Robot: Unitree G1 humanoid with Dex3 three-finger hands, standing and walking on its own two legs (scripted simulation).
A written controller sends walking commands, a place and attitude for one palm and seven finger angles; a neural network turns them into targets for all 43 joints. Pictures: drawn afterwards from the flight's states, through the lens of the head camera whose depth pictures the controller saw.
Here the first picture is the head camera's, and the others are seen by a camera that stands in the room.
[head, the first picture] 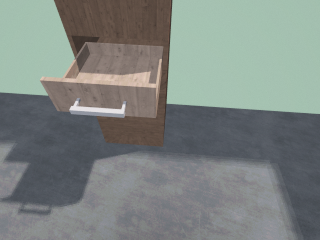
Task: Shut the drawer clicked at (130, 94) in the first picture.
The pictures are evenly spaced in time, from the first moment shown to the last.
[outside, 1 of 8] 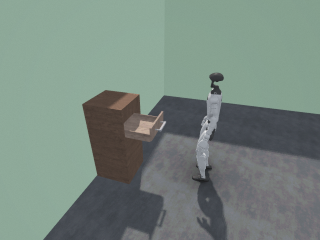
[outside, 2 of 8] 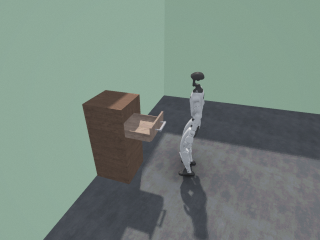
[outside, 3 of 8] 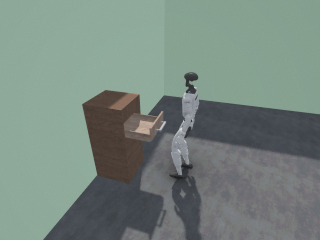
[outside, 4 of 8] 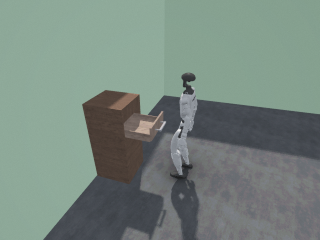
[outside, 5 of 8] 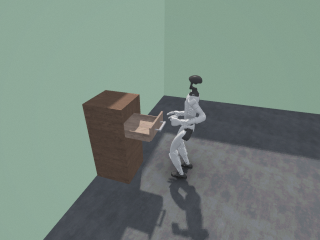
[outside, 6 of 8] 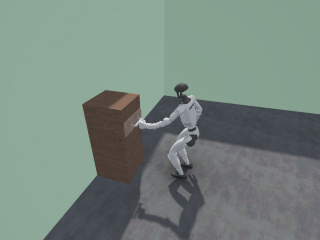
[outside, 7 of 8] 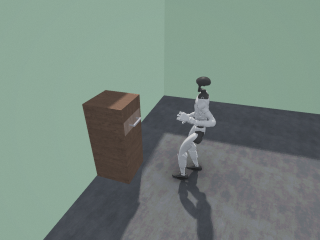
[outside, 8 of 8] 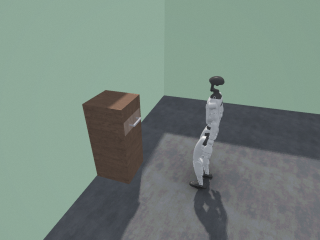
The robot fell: no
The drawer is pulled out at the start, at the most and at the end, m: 0.30 0.30 0.00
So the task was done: yes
